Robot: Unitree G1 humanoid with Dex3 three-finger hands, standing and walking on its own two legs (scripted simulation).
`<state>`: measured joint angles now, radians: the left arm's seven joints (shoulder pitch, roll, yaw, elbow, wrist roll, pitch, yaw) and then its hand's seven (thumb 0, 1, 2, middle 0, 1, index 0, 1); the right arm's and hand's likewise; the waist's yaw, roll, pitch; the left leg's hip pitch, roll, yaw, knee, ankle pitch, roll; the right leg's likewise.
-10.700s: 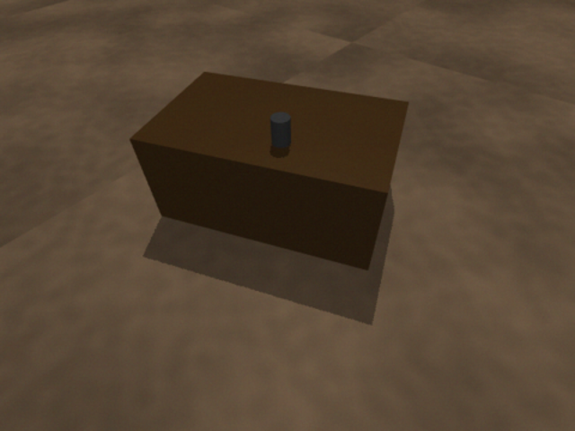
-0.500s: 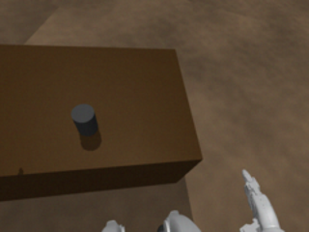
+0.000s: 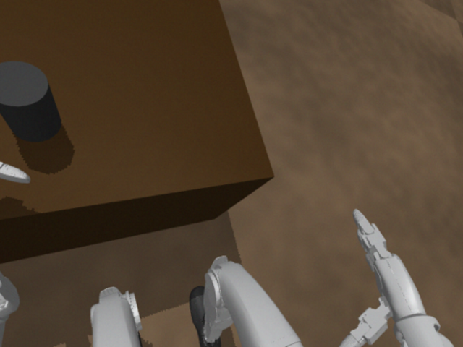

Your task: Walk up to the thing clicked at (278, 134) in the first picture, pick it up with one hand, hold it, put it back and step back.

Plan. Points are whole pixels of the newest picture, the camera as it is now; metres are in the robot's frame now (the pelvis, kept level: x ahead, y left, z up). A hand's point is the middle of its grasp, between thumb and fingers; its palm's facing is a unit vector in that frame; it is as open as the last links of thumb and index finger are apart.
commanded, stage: close in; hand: left
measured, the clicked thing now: (27, 105) +0.57 +0.22 -0.08
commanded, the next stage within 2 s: close in 0.60 s
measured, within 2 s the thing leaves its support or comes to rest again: leaves its support in 2.00 s
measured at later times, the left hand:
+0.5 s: hand (28, 119) +0.53 +0.21 -0.07, palm faces +0.18 -0.98 +0.00, open 17.5 cm
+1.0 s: hand (33, 117) +0.54 +0.21 -0.08, palm faces +0.23 -0.97 +0.00, open 16.8 cm
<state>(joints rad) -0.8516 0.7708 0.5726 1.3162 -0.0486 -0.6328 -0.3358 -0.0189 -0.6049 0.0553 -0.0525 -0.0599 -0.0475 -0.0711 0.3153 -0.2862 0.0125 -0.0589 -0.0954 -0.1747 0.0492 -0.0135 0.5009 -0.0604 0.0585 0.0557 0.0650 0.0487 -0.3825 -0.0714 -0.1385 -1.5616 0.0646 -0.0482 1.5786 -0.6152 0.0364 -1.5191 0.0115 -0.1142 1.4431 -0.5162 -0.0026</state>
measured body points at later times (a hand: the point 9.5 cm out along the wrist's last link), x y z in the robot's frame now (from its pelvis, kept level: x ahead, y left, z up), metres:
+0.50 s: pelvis -0.01 -0.01 -0.03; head +0.19 +0.08 +0.36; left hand +0.52 +0.27 -0.07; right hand +0.17 -0.27 +0.06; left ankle +0.04 +0.09 -0.55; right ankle +0.07 -0.13 -0.55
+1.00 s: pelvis +0.00 -0.01 -0.02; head +0.21 +0.09 +0.36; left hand +0.52 +0.26 -0.08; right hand +0.19 -0.25 +0.08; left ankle +0.04 +0.09 -0.55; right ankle +0.07 -0.13 -0.55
